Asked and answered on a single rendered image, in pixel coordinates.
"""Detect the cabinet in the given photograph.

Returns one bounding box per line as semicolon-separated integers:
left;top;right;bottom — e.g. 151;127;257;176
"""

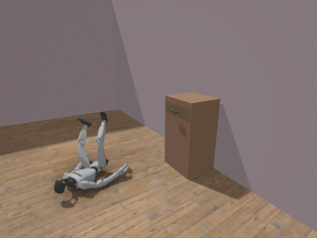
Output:
164;92;221;179

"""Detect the left robot thigh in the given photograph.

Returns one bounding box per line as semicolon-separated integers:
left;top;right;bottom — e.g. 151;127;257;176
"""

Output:
77;139;93;169

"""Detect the right robot hand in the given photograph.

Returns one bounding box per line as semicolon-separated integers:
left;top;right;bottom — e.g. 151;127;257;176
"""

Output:
117;164;129;176

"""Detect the left robot shin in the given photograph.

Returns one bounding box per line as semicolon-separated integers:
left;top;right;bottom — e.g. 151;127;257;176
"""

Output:
77;125;87;143

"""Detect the left robot forearm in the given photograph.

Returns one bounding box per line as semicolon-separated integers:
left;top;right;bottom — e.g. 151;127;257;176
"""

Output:
73;162;83;172

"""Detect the drawer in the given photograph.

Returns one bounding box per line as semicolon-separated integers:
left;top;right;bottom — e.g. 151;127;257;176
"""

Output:
166;102;190;122

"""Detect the left robot upper arm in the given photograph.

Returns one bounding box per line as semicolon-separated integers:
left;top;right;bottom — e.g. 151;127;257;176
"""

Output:
62;171;74;179

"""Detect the right robot upper arm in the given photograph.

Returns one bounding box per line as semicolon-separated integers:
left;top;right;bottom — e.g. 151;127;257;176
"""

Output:
78;179;102;189

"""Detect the right robot forearm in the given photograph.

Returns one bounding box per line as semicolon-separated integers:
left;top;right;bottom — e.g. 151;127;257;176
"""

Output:
98;173;119;187

